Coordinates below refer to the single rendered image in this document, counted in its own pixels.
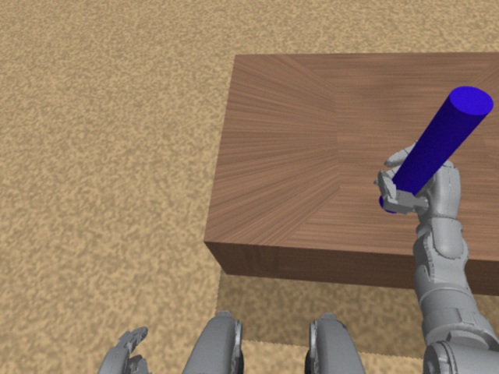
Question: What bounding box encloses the can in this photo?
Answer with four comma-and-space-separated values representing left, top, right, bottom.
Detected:
379, 86, 494, 213

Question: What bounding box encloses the right robot hand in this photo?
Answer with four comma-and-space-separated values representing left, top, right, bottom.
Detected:
373, 140, 461, 223

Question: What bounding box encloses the right robot arm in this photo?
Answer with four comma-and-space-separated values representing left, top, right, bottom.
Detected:
412, 217, 499, 374

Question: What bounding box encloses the left robot hand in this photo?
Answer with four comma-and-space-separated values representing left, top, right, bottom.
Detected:
97, 326, 152, 374

